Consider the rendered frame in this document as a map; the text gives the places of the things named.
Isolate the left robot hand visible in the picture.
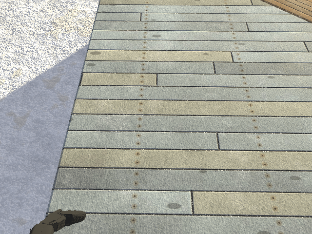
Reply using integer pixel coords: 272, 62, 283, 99
29, 209, 86, 234

